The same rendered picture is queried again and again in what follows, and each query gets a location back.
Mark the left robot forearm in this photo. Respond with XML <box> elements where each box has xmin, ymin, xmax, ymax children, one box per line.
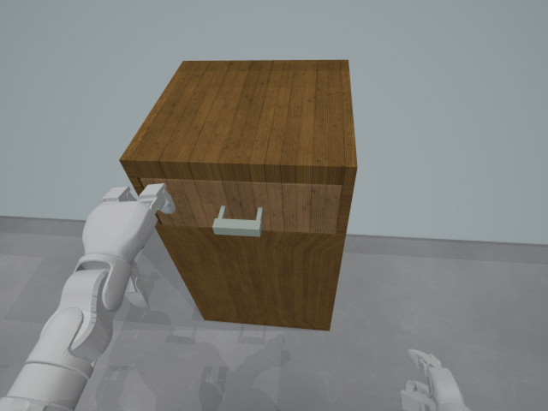
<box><xmin>0</xmin><ymin>253</ymin><xmax>132</xmax><ymax>411</ymax></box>

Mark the right robot hand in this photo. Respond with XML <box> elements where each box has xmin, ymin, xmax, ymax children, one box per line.
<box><xmin>401</xmin><ymin>349</ymin><xmax>467</xmax><ymax>411</ymax></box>

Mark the cabinet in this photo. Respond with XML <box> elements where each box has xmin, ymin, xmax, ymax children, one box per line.
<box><xmin>119</xmin><ymin>60</ymin><xmax>357</xmax><ymax>331</ymax></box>

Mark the handle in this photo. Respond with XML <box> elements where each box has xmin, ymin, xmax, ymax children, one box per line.
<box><xmin>212</xmin><ymin>205</ymin><xmax>263</xmax><ymax>237</ymax></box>

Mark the drawer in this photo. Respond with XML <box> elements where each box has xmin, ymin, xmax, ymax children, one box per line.
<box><xmin>140</xmin><ymin>178</ymin><xmax>342</xmax><ymax>234</ymax></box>

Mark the left robot hand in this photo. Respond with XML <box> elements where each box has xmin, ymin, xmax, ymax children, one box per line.
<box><xmin>82</xmin><ymin>183</ymin><xmax>176</xmax><ymax>307</ymax></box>

